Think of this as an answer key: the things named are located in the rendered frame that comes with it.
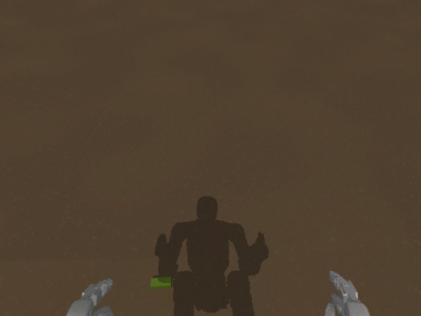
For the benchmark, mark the small box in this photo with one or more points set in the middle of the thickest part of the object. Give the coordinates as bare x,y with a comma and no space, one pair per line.
162,282

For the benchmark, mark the right robot hand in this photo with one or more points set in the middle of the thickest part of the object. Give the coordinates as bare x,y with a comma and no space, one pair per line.
347,304

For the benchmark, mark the left robot hand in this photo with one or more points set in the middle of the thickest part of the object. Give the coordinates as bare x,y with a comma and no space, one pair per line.
91,296

